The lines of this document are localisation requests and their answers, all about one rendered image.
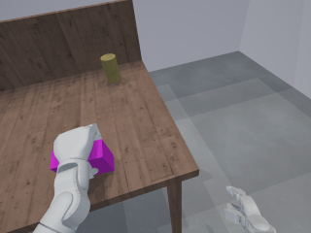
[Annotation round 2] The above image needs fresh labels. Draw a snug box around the right robot forearm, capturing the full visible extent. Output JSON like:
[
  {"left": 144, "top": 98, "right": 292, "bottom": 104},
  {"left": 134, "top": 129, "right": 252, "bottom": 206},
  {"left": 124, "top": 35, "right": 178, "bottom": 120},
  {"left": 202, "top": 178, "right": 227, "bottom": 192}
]
[{"left": 245, "top": 215, "right": 277, "bottom": 233}]

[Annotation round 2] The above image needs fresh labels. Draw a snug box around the sponge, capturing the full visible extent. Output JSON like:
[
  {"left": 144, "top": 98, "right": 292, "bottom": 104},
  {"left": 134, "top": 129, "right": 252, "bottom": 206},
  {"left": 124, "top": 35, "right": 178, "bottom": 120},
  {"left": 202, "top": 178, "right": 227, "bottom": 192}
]
[{"left": 50, "top": 139, "right": 115, "bottom": 175}]

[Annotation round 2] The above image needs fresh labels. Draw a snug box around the left robot forearm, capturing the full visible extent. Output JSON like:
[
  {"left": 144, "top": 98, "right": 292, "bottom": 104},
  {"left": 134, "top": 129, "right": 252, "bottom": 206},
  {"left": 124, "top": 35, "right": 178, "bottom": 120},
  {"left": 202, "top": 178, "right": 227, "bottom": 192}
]
[{"left": 33, "top": 158, "right": 90, "bottom": 233}]

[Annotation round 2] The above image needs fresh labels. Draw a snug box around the robot left hand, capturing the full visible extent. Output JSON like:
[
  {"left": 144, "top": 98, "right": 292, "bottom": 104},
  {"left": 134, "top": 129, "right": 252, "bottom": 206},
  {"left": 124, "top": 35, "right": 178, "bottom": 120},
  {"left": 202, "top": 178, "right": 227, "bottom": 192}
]
[{"left": 53, "top": 123, "right": 102, "bottom": 180}]

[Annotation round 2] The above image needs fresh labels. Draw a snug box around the robot right hand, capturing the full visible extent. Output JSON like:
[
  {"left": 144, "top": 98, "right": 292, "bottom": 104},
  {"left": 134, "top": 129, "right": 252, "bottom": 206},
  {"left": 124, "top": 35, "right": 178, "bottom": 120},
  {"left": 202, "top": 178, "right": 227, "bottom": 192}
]
[{"left": 225, "top": 185, "right": 261, "bottom": 230}]

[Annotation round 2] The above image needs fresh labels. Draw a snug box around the table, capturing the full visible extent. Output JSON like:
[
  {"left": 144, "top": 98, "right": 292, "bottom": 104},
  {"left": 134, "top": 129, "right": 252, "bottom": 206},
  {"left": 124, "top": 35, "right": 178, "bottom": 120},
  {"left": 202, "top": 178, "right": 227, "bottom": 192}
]
[{"left": 0, "top": 0, "right": 199, "bottom": 233}]

